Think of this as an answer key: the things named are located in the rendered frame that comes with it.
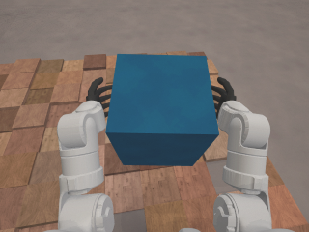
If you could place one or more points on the carton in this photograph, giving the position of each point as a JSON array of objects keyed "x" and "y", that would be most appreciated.
[{"x": 161, "y": 110}]

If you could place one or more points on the robot left hand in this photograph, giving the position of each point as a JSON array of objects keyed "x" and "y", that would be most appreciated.
[{"x": 94, "y": 92}]

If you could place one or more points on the left robot forearm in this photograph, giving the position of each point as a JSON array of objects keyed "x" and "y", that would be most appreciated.
[{"x": 78, "y": 146}]

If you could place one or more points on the left robot upper arm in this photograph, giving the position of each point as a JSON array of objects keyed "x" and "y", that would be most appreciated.
[{"x": 86, "y": 213}]

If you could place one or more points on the robot right hand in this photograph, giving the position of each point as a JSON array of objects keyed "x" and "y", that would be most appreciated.
[{"x": 226, "y": 95}]

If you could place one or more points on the right robot forearm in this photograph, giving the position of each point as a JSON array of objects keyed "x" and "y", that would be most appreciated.
[{"x": 247, "y": 146}]

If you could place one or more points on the right robot upper arm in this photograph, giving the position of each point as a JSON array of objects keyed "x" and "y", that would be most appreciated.
[{"x": 233, "y": 212}]

